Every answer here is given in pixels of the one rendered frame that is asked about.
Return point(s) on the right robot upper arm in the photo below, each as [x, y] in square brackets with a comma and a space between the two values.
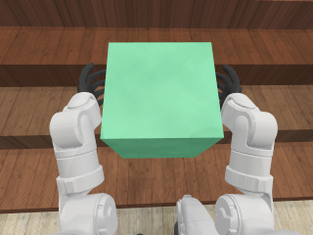
[239, 214]

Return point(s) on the robot right thigh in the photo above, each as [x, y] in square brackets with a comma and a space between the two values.
[195, 217]

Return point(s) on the robot left forearm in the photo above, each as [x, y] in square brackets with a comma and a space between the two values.
[74, 143]

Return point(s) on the carton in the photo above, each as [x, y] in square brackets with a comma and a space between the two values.
[161, 100]

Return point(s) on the right robot hand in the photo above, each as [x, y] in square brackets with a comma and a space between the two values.
[232, 84]

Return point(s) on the robot right forearm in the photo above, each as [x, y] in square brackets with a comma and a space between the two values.
[253, 139]

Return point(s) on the robot right shin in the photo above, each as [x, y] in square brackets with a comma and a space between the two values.
[181, 227]

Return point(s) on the left robot hand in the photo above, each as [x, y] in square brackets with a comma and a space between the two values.
[85, 82]

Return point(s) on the left robot upper arm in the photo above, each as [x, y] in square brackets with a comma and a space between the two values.
[93, 214]

